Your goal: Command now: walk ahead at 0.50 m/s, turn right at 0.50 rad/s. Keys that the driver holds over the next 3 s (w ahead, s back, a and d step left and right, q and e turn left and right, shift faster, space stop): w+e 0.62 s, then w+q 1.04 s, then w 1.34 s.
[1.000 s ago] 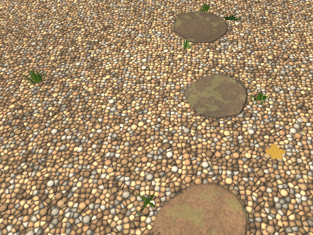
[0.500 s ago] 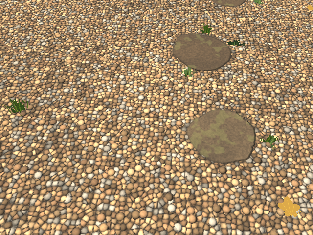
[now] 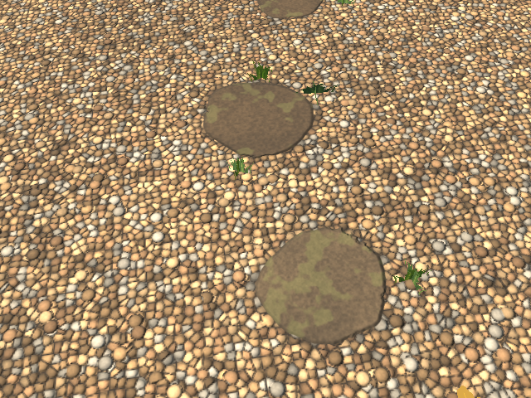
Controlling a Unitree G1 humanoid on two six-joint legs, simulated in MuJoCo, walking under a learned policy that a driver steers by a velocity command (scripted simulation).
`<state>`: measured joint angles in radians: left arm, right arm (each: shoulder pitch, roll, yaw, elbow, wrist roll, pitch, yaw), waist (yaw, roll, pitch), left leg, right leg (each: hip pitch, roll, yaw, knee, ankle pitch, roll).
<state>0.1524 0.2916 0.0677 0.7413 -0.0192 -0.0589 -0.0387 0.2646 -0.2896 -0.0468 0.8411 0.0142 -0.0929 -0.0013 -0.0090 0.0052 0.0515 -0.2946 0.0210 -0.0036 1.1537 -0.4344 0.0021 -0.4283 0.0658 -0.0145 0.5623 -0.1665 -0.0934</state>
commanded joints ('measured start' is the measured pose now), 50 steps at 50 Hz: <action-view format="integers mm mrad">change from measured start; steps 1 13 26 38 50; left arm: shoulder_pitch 99 211 136 -131 87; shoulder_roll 109 158 119 18 63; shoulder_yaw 29 46 33 -10 14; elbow -47 -26 -99 -186 -79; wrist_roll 9 -9 -5 6 22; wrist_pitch -9 8 24 -4 -27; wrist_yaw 13 57 48 5 22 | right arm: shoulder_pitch -77 -318 -52 56 31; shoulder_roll -139 -68 -77 -170 -117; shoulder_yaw -33 -17 -34 -56 -39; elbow -116 -213 -144 -34 -54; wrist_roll -15 -9 -31 17 16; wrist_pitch -51 -26 -16 1 22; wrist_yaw -1 13 7 16 4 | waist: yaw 36 87 -19 -67 39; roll -21 -86 90 49 -141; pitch -115 -40 -54 16 -92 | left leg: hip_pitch -402 -211 230 207 -398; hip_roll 88 -10 246 208 119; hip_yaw -80 -61 -302 -34 -87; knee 7 -619 -921 -997 35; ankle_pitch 96 535 250 507 99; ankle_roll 11 -64 157 192 7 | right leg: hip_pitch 399 206 -264 -160 377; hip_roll -269 -167 -156 -137 -352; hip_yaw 425 319 155 15 267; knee -302 -299 643 75 -341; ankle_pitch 83 97 -163 139 -32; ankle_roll -196 -120 82 90 -98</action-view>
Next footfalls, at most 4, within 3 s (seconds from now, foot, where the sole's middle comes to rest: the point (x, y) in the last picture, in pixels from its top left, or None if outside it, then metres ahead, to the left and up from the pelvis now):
0.38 left None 0.42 0.11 -0.76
0.88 right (378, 346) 0.57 -0.24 -0.76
1.40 left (296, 236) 0.90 -0.05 -0.76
1.90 right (350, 161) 1.20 -0.24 -0.76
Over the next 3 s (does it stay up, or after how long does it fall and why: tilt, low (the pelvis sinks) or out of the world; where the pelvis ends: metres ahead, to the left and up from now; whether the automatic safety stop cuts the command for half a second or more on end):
stays up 1.63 -0.07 0.00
